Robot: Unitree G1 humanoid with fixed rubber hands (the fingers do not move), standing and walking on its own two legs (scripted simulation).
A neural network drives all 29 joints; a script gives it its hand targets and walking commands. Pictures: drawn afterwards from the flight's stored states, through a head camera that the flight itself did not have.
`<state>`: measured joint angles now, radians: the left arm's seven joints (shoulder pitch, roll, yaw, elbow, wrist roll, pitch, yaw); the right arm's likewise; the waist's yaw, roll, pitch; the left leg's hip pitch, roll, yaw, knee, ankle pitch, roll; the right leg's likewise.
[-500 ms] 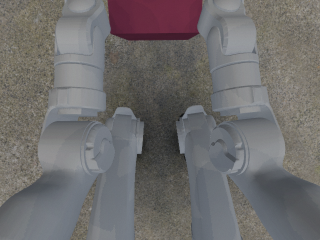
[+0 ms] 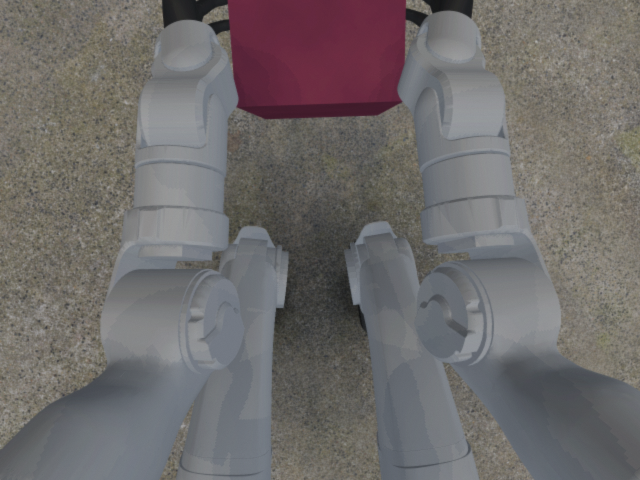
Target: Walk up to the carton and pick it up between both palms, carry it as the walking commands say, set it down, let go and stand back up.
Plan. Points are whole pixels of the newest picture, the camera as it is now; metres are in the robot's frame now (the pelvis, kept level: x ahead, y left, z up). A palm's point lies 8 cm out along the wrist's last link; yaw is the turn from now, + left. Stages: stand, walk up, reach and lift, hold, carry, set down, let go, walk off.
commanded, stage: reach and lift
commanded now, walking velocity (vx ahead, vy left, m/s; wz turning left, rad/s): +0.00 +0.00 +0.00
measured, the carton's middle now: (317, 20) +0.57 -0.01 -0.15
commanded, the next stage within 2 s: none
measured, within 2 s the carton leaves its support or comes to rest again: neither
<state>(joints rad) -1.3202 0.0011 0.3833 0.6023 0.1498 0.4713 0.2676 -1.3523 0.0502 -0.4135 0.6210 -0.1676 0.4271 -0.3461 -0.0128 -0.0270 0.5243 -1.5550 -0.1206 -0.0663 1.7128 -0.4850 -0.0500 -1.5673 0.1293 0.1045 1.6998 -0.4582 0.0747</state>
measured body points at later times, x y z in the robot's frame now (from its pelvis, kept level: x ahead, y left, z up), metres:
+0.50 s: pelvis +0.01 -0.01 +0.05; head +0.30 -0.02 +0.39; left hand +0.52 +0.11 -0.02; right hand +0.52 -0.13 -0.01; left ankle +0.15 +0.12 -0.49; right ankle +0.16 -0.13 -0.49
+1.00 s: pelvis +0.04 -0.01 +0.11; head +0.23 -0.01 +0.52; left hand +0.50 +0.11 +0.07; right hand +0.49 -0.13 +0.08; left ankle +0.15 +0.12 -0.49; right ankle +0.16 -0.13 -0.49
